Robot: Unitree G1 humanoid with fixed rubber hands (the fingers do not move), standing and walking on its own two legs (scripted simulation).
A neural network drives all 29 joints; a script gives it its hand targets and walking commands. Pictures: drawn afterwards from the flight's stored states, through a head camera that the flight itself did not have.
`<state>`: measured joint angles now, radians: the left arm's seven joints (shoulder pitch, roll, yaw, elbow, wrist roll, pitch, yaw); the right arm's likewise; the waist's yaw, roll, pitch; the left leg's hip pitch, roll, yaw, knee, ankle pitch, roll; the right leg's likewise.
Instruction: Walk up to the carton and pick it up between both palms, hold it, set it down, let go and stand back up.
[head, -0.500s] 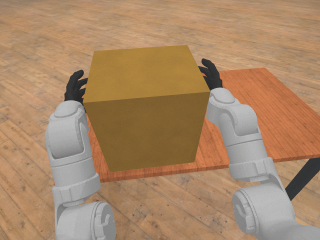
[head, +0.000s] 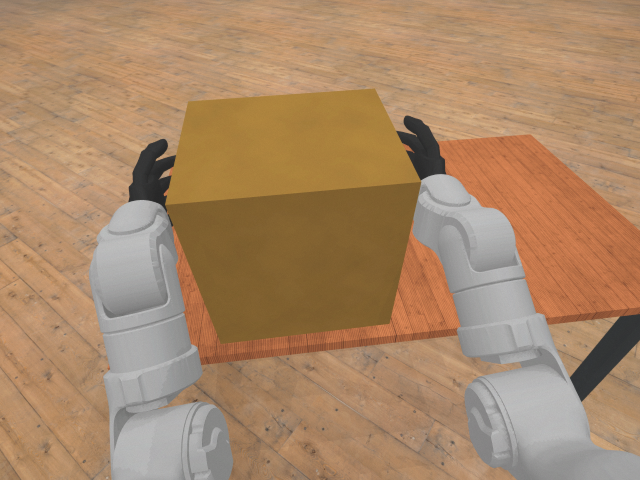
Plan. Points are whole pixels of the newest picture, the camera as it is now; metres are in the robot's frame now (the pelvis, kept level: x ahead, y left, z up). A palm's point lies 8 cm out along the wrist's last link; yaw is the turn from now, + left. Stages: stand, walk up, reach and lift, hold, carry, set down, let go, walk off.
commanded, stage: hold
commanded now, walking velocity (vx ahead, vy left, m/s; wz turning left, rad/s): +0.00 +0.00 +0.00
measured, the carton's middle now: (295, 220) +0.37 +0.01 +0.19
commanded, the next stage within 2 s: none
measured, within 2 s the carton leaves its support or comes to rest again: neither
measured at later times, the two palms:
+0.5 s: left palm (152, 212) +0.35 +0.16 +0.23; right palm (425, 183) +0.36 -0.14 +0.23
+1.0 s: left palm (152, 213) +0.35 +0.16 +0.23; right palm (426, 183) +0.36 -0.14 +0.23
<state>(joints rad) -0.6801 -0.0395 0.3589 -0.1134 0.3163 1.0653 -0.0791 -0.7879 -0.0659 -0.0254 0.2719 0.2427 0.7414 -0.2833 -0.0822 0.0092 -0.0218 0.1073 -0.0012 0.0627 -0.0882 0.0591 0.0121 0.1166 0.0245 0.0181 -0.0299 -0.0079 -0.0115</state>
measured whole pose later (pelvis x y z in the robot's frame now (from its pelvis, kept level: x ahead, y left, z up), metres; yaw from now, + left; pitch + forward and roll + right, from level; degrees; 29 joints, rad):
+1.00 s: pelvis +0.00 +0.00 +0.00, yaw +0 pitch -5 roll +0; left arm -0.68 -0.04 0.36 -0.11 0.31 1.07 -0.08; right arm -0.79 -0.07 -0.02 0.28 0.24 0.73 -0.28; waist -0.08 0.01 -0.02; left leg 0.11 0.00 0.06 -0.09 0.06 0.01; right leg 0.12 0.02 0.02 -0.03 -0.01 -0.01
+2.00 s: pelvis +0.00 +0.00 +0.00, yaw +0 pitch -5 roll +0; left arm -0.67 -0.04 0.35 -0.11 0.31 1.07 -0.08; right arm -0.79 -0.07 -0.02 0.28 0.24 0.73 -0.29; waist -0.08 0.01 -0.02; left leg 0.11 0.00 0.06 -0.09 0.06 0.01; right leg 0.12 0.02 0.02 -0.03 -0.01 -0.01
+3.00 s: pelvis +0.00 +0.00 +0.00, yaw +0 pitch -5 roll +0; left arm -0.67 -0.04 0.35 -0.11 0.31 1.07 -0.08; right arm -0.79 -0.07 -0.02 0.28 0.24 0.73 -0.29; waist -0.08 0.01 -0.02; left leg 0.11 0.00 0.06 -0.09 0.06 0.01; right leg 0.12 0.03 0.02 -0.03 -0.01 -0.01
